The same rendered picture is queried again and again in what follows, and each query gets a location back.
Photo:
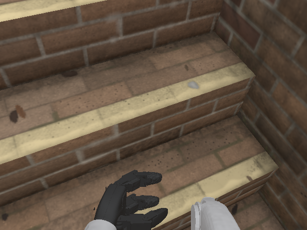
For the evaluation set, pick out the robot right thigh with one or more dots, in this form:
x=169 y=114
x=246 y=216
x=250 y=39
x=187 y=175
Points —
x=212 y=215

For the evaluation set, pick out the left robot hand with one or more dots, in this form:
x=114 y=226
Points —
x=119 y=209

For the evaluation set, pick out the robot left forearm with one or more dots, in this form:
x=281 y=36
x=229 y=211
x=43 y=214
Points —
x=99 y=224

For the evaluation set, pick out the right robot shin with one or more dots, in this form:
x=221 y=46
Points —
x=208 y=198

